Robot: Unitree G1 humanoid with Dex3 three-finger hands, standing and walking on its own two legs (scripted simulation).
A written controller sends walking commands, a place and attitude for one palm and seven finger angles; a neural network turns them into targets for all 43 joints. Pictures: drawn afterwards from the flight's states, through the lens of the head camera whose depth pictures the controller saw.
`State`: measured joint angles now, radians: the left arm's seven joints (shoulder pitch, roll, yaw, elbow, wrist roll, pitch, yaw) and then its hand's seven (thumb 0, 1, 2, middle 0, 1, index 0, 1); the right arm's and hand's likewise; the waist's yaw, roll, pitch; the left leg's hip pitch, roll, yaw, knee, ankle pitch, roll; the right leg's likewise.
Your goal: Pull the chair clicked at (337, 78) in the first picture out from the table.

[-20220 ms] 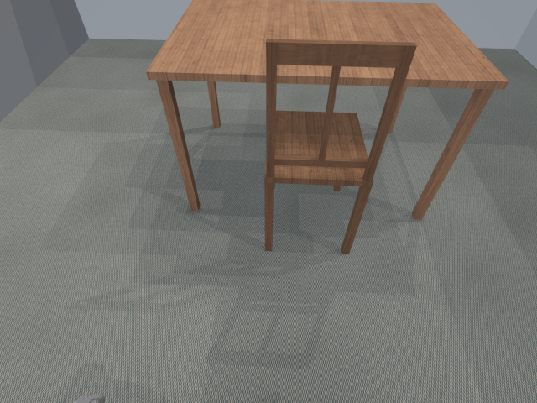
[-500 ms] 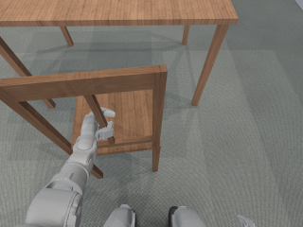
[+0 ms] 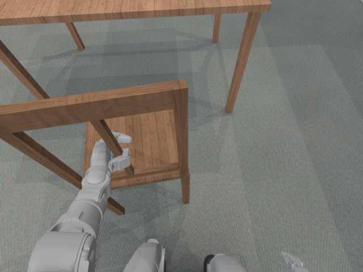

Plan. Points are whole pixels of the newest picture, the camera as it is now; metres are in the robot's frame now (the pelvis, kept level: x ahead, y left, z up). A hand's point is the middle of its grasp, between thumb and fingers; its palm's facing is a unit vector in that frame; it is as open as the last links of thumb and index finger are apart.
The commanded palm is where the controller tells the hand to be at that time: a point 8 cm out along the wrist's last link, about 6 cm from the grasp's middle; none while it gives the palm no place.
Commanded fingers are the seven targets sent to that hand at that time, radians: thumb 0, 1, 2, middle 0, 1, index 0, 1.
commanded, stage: step backward, pulling the chair out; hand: left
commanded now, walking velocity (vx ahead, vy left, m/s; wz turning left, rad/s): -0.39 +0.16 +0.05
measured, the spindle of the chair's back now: (117, 151) +0.39 +0.18 -0.06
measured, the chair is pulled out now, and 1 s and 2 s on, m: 0.38 0.59 0.63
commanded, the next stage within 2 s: stop walking, hand still on the chair in 0.66 s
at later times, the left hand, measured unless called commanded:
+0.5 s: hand (119, 196) +0.28 +0.15 -0.06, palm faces +0.05 -0.98 -0.19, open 5.2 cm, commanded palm +0.27 +0.20 -0.05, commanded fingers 0.00 0.90 0.90 -0.50 -1.45 -0.50 -1.45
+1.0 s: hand (108, 253) +0.16 +0.16 -0.06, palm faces +0.02 -0.98 -0.18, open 5.2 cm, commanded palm +0.14 +0.21 -0.04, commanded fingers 0.00 0.90 0.90 -0.50 -1.45 -0.50 -1.45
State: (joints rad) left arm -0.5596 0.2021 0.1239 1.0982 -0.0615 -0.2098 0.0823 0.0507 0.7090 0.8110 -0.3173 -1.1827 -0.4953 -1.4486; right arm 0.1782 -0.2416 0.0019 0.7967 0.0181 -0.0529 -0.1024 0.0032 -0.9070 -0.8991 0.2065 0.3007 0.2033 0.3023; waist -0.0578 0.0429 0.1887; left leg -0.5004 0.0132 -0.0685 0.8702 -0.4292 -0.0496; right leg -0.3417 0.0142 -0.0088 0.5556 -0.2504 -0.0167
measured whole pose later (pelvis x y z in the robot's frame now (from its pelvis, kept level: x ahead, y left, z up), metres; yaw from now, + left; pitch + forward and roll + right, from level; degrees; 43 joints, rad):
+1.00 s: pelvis -0.18 +0.03 +0.00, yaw +1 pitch +0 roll -1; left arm -0.39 0.14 0.03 0.90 -0.07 -0.12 0.07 0.05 0.71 0.82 -0.32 -1.23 -0.50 -1.45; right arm 0.26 -0.21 0.01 0.71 0.03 0.01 -0.08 0.00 -0.91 -0.90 0.20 0.30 0.20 0.30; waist -0.05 0.07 0.17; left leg -0.26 0.09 0.01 0.58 -0.36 -0.03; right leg -0.30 0.02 -0.07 0.52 -0.22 -0.05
